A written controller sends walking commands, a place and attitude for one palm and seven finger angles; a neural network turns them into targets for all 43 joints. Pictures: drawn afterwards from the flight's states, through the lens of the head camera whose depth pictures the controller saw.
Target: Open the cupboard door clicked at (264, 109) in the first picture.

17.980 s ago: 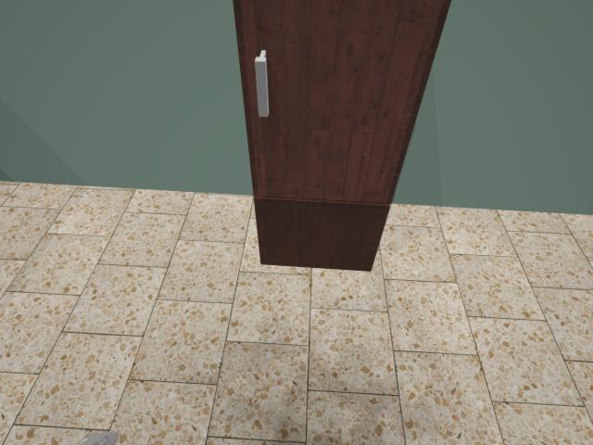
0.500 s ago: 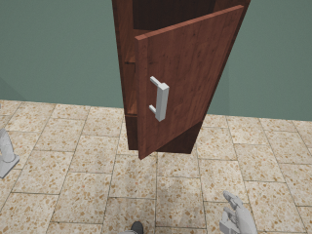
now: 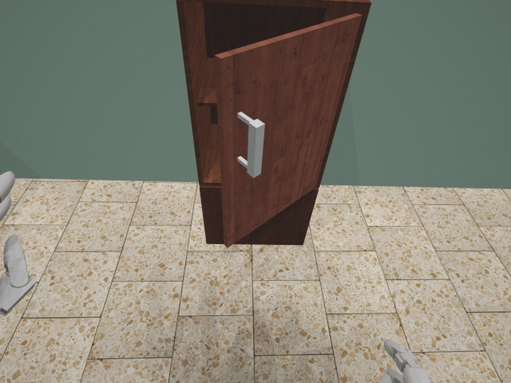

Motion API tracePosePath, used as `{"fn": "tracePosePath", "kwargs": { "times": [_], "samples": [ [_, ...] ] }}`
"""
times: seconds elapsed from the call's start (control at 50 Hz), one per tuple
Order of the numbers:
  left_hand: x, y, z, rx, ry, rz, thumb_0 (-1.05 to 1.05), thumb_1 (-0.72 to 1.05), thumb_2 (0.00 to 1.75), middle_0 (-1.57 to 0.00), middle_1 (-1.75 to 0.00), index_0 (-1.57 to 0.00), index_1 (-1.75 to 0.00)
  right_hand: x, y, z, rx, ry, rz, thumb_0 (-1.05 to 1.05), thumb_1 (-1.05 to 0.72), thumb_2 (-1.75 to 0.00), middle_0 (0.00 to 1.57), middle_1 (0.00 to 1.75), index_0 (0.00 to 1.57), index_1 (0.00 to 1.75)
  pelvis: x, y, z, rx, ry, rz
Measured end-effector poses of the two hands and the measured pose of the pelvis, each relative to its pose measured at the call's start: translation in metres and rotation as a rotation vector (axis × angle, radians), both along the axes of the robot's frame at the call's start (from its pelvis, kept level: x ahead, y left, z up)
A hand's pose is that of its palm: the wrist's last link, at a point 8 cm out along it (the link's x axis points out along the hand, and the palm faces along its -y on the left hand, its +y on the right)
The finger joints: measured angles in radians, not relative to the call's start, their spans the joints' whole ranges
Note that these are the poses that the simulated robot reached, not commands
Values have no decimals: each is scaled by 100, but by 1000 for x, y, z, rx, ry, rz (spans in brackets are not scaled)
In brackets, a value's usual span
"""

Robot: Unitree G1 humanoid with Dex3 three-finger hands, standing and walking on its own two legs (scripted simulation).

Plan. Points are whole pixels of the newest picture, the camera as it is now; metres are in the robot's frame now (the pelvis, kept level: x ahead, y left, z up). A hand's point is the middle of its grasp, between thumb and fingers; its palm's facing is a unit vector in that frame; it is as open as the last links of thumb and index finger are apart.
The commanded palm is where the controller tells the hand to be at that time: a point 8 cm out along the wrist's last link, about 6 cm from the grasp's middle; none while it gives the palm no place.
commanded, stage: stop stepping back and stand still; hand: left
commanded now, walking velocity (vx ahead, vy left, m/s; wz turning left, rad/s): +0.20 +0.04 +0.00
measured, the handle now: (248, 145) +0.58 +0.05 +0.06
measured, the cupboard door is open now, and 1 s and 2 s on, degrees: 40 40 40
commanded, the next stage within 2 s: let the arm hang, fingers relaxed in 0.32 s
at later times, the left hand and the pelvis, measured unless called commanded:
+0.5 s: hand (59, 302) +0.20 +0.27 +0.08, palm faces +0.32 -0.80 -0.51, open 7.4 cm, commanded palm none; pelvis +0.00 +0.00 -0.01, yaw +4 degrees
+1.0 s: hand out of the picture -0.05 +0.21 -0.17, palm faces +0.12 -0.96 -0.24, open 7.2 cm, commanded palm none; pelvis -0.01 +0.02 +0.00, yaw +5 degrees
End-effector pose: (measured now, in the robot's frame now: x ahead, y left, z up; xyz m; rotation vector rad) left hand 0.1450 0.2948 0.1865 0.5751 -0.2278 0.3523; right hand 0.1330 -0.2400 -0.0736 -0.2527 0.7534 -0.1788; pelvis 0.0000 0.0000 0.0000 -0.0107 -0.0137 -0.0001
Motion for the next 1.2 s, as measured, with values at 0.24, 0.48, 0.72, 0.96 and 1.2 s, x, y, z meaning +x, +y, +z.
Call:
{"fn": "tracePosePath", "kwargs": {
  "times": [0.24, 0.48, 0.72, 0.96, 1.2],
  "samples": [
    [2, 24, -14, -76, -96, 82, 2, 89, 90, -21, -30, -20, -30, -13, 20, -14, 12, -29, -7, 2, -90, -90, 20, 30, 20, 30, -11, 14, -11, 22, -32, 27],
    [13, 7, -50, -47, 188, 68, 1, 89, 90, -20, -30, -20, -30, 3, 18, -38, 123, 68, 83, 1, -90, -90, 20, 30, 20, 30, -3, 1, -6, 12, 19, 47],
    [-101, -66, -332, -716, 1282, 283, -3, 98, 90, -20, -30, -20, -30, -55, 5, -58, 8, 454, 39, 1, -90, -90, 20, 30, 20, 30, -4, 7, -8, 13, -7, 106],
    [-197, -38, -321, -660, 1538, 417, -1, 95, 90, -20, -30, -20, -30, -121, 42, -73, 101, 639, -1, 1, -91, -90, 20, 30, 20, 30, -10, 20, 4, 5, -19, 93],
    [-211, -54, -325, -698, 1560, 381, 1, 91, 90, -20, -30, -19, -30, -163, 67, -78, 156, 697, -25, 1, -91, -90, 20, 30, 20, 30, -20, 31, 4, 11, -28, 79]
  ]
}}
